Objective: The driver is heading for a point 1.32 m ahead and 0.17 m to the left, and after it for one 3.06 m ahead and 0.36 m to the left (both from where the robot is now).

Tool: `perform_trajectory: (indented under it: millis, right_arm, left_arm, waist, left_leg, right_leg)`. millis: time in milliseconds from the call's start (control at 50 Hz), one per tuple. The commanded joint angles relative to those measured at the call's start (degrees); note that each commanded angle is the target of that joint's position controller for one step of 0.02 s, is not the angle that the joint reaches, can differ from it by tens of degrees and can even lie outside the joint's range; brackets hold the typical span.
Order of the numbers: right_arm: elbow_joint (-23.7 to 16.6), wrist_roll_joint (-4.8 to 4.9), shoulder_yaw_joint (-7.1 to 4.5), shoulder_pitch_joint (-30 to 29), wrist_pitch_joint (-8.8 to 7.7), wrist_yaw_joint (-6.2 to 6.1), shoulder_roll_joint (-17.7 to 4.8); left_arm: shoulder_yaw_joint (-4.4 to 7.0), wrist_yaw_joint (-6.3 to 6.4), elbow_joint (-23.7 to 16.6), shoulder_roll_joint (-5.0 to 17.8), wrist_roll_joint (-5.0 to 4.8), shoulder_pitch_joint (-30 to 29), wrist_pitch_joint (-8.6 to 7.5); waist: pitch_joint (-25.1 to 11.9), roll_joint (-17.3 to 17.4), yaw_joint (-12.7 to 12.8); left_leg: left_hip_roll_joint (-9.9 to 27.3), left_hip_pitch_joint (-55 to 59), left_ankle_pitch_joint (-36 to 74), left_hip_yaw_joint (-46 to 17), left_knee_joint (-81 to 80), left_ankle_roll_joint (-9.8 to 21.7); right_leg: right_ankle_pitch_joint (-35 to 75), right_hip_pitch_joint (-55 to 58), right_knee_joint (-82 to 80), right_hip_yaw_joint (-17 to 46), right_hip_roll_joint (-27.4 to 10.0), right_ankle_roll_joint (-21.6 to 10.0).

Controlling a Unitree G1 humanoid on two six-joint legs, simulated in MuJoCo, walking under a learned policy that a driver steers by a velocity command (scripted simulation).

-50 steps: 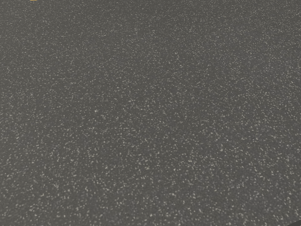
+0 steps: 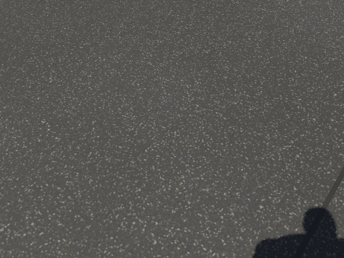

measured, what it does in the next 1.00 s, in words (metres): walks ahead: right foot, then left foot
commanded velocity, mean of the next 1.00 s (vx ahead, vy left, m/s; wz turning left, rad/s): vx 0.50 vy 0.00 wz -0.14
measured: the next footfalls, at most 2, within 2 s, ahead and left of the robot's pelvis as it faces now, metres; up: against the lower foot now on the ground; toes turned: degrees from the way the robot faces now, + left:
right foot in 0.36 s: +0.35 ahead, -0.18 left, +0.00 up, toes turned -8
left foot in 0.92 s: +0.68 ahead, +0.03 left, +0.00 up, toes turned -3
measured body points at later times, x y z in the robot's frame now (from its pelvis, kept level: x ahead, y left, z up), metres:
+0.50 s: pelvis +0.27 -0.08 +0.00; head +0.29 -0.10 +0.45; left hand +0.42 +0.17 -0.10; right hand +0.31 -0.36 -0.14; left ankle +0.20 +0.08 -0.64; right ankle +0.31 -0.17 -0.74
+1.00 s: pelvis +0.55 -0.05 -0.01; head +0.58 -0.04 +0.44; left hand +0.59 +0.22 -0.15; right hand +0.69 -0.32 -0.11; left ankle +0.64 +0.03 -0.74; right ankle +0.36 -0.17 -0.65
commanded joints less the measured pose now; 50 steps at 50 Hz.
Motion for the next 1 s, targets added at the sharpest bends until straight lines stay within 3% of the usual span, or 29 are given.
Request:
perform_trajectory:
  millis: [20, 100, 160, 200, 260, 300, 320, 340, 360, 380, 400, 420, 440, 460, 480, 520, 580, 700, 800, 860, 880, 900, 920, 940, 960, 980, 1000]
  right_arm:
    - [-1.1, 0.03, -1.28, 1.9, -1.0, 0.29, -4.8]
    - [1.3, 0.31, -2.12, 4.6, -1.21, 0.58, -7.4]
    - [1.9, 1.05, -2.12, 5.1, -0.36, 0.37, -8.5]
    - [2.7, 1.56, -2.07, 7.2, 0.2, 0.31, -9.4]
    - [4.5, 2.14, -2.18, 10.8, 1.26, 0.38, -10.8]
    - [5.2, 2.48, -2.29, 10.9, 2.11, 0.24, -11.5]
    - [5.2, 2.58, -2.27, 9.8, 2.51, 0.1, -11.9]
    - [5.2, 2.44, -1.91, 9.7, 2.82, -0.05, -11.2]
    - [4.3, 1.52, -0.99, 9.5, 2.69, -0.33, -9.2]
    - [2.2, 0.47, 1.28, 14.6, 1.53, 0.13, -2.3]
    - [3.4, 1.42, 0.79, 14.2, -0.04, 0.44, -4.8]
    - [1.6, 3.24, -0.47, 9.5, -0.64, 0.71, -8.8]
    - [0.7, 3.18, -0.32, 6.0, -0.68, 0.5, -8.4]
    - [0.7, 2.09, -0.43, 4.6, -0.28, 0.21, -7.7]
    - [0.9, 1.54, -0.77, 5.6, 0.54, 0.1, -7.4]
    - [1.7, 1.39, -0.53, 7.4, 2.11, 0.12, -5.1]
    - [0.2, 0.8, -0.55, 3.6, 3.06, -0.27, -4.4]
    - [-2.8, 0.97, 0.08, -8.0, 2.28, 0.65, -2.8]
    - [-5.8, 1.5, 0.3, -14.5, 1.52, 2.16, -3.3]
    - [-5.9, 1.44, -0.22, -12.2, 1.01, 2.82, -4.9]
    - [-4.9, 1.33, -0.89, -8.1, 0.94, 2.67, -6.1]
    - [-2.1, 1.16, -2.23, 0.5, 0.98, 2.23, -8.3]
    - [0.2, 0.69, -3.52, 11.1, 1.08, 1.59, -12.3]
    - [1.4, 0.23, -4.61, 16.0, 1.4, 1.61, -17.0]
    - [1.3, 1.02, -3.13, 15.9, 1.42, 1.66, -11.8]
    - [0.7, 1.22, -2.38, 11.4, 1.35, 1.49, -9.5]
    - [-0.3, 1.06, -1.9, 6.8, 1.4, 1.39, -8.1]
  left_arm:
    - [0.6, -0.3, -4.4, 1.4, -0.11, 1.9, 0.23]
    - [-0.07, -0.31, -7.2, 0.8, 0.82, -3.2, 0.15]
    - [-0.76, -1.41, -8.9, 0.7, 1.15, -9.1, -0.91]
    - [-1.2, -2.12, -10.1, 0.4, 1.02, -13.6, -1.35]
    - [-1.14, -2.83, -12.5, 1.5, 0.43, -18.0, -1.45]
    - [-0.67, -3.14, -13.2, 2.9, 0.52, -17.7, -1.6]
    - [0.02, -3.13, -12.5, 4.0, 0.78, -14.1, -1.72]
    - [1.45, -2.87, -10.0, 6.3, 1.09, -6.3, -1.69]
    - [3.21, -2.15, -7.3, 10.3, 1.25, 4.3, -1.46]
    - [4.64, -1.62, -6.5, 17.5, 2.07, 10.2, -1.13]
    - [3.53, -1.72, -6.3, 13.4, 1.43, 11.5, -1.31]
    - [2.34, -1.97, -6.6, 10.3, 1.62, 7.5, -1.64]
    - [1.65, -2.09, -7.3, 8.0, 1.45, 2.9, -1.71]
    - [1.08, -2.43, -7.6, 5.9, 1.54, -0.8, -1.83]
    - [0.68, -2.6, -7.7, 4.3, 1.81, -2.9, -2.18]
    - [0.9, -2.72, -7.0, 4.4, 1.75, -3.6, -2.97]
    - [1.43, -2.07, -4.8, 6.0, 1.79, -1.2, -3.58]
    - [1.67, -0.69, -1.4, 7.6, 1.29, 3.6, -2.71]
    - [1.94, -0.31, 2.0, 8.4, 0.77, 7.3, -1.71]
    - [2.3, -0.01, 2.7, 9.4, 0.61, 6.0, -0.98]
    - [2.36, 0.05, 2.6, 9.9, 0.67, 4.7, -0.68]
    - [1.98, 0.14, 2.5, 9.1, 0.92, 4.1, -0.31]
    - [1.01, 0.3, 1.3, 7.2, 1.74, 4.6, -0.28]
    - [-1.24, -0.47, 0.9, -0.6, 1.66, 12.3, -1.5]
    - [-0.43, -0.69, 1.7, 3.7, 0.63, 9.8, -2.92]
    - [0.64, -0.92, 0.0, 7.6, -0.82, 4.2, -3.67]
    - [0.5, -0.62, -1.1, 7.4, -0.64, 0.5, -3.88]
  waist:
    - [-2.4, 5.7, 0.0]
    - [-0.6, 3.7, -0.2]
    - [0.4, 3.9, -1.6]
    - [1.1, 4.3, -3.4]
    - [2.1, 5.6, -4.5]
    - [1.7, 6.8, -3.1]
    - [-0.4, 7.2, -0.3]
    - [-5.0, 6.4, 3.7]
    - [-11.9, 3.7, 8.1]
    - [-19.4, -11.2, 6.2]
    - [-24.9, -10.7, 6.9]
    - [-16.2, -7.8, 6.0]
    - [-11.1, -4.7, 4.3]
    - [-7.4, -1.8, 2.4]
    - [-6.2, -2.7, 0.3]
    - [-5.2, -2.6, -1.5]
    - [-2.1, -0.9, -1.5]
    - [1.2, -1.4, 2.3]
    - [3.4, -1.8, 4.1]
    - [1.5, -3.0, 1.8]
    - [-1.1, -3.6, -0.7]
    - [-6.2, -2.8, -4.7]
    - [-14.5, 1.9, -8.3]
    - [-22.4, 17.5, -5.0]
    - [-23.7, 15.3, -6.9]
    - [-14.5, 12.0, -6.3]
    - [-9.7, 6.7, -4.6]
  left_leg:
    - [16.2, 8.5, 3.2, -14.8, -14.6, 9.8]
    - [16.8, 9.7, 9.5, -9.7, -16.8, 11.9]
    - [14.7, 10.2, 11.8, -4.6, -16.5, 10.3]
    - [14.2, 10.4, 10.5, -2.9, -15.7, 9.4]
    - [16.8, 15.2, 9.1, -3.9, -13.9, 8.5]
    - [18.3, 18.3, 13.4, -4.1, -10.7, 7.5]
    - [17.7, 18.3, 21.3, -2.9, -6.1, 6.4]
    - [15.2, 16.4, 29.6, -0.3, 3.6, 5.0]
    - [12.3, 7.2, 24.4, 2.2, 18.1, 2.5]
    - [3.2, -16.9, -4.9, 3.0, 42.2, -1.5]
    - [1.4, -24.0, -24.1, -7.4, 52.2, -1.1]
    - [4.8, -29.0, -20.9, -8.4, 54.7, 0.0]
    - [7.6, -28.1, -15.7, -7.1, 52.1, 0.5]
    - [9.4, -25.5, -12.0, -6.8, 48.3, 0.2]
    - [10.9, -21.6, -9.3, -7.4, 45.3, 0.1]
    - [11.0, -17.8, -6.3, -7.0, 42.7, -0.6]
    - [11.0, -21.8, -0.2, -7.1, 35.8, -1.8]
    - [8.5, -22.2, 14.3, -4.9, 16.0, -2.0]
    - [7.1, -23.4, 10.5, -4.6, 8.8, 0.0]
    - [5.2, -17.5, 4.5, -3.0, 6.5, 2.3]
    - [3.2, -11.0, 3.5, -1.2, 5.7, 3.3]
    - [1.3, 0.7, 4.3, 0.4, 5.2, 4.8]
    - [9.5, 18.6, 6.7, -8.7, 7.2, 8.2]
    - [23.3, 39.7, -5.5, -37.1, 1.5, 17.8]
    - [24.0, 40.5, -11.8, -46.4, -5.5, 17.4]
    - [22.3, 33.3, -11.2, -37.7, -6.2, 14.4]
    - [20.4, 24.6, -6.1, -30.3, -7.1, 12.7]
  right_leg:
    - [3.5, -9.7, -0.6, 1.8, -6.6, 0.2]
    - [9.9, -14.6, -10.8, 2.5, -6.7, 0.8]
    - [18.7, -12.7, -23.0, -1.3, -6.4, 0.7]
    - [21.0, -10.1, -28.9, -4.4, -5.4, 0.8]
    - [16.9, -9.7, -33.9, -5.4, -4.4, -0.1]
    - [12.5, -7.2, -36.8, -6.5, -3.0, -1.8]
    - [12.6, -1.1, -39.2, -7.9, -1.2, -2.9]
    - [13.8, 10.0, -41.0, -9.5, 1.1, -4.4]
    - [15.3, 26.2, -39.5, -3.9, -3.2, -6.9]
    - [8.7, 47.5, -43.4, 23.7, -19.2, -16.0]
    - [6.5, 49.0, -52.0, 38.7, -23.2, -18.5]
    - [8.2, 42.9, -52.2, 30.1, -21.0, -15.5]
    - [12.7, 34.8, -52.5, 21.3, -18.3, -13.6]
    - [16.9, 27.2, -54.2, 15.5, -15.6, -12.4]
    - [18.8, 22.4, -56.2, 11.7, -13.7, -11.4]
    - [21.0, 17.7, -59.7, 8.2, -12.3, -11.9]
    - [24.7, 17.4, -62.1, 4.4, -12.0, -12.3]
    - [20.7, 20.3, -63.4, -0.9, -10.3, -9.5]
    - [20.9, 28.1, -60.0, -0.4, -13.6, -8.8]
    - [30.3, 31.1, -55.3, -0.4, -14.7, -7.2]
    - [40.0, 30.9, -50.6, -1.5, -13.6, -6.4]
    - [46.9, 28.6, -40.6, -3.7, -10.6, -5.0]
    - [35.6, 17.5, -23.9, -6.1, -7.4, -2.8]
    - [0.3, -7.0, -1.7, -5.7, 3.4, 1.5]
    - [-12.4, -14.0, 6.0, 3.1, 3.0, 0.8]
    - [-8.8, -18.5, 7.7, 2.4, -0.1, 0.0]
    - [-3.2, -17.1, 5.1, 0.5, -3.5, -0.3]
Keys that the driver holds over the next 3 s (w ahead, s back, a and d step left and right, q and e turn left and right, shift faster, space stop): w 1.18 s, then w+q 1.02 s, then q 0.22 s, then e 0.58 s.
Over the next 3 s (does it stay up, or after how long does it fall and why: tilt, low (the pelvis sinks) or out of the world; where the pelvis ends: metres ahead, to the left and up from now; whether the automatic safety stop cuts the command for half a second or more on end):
stays up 1.33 0.08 0.00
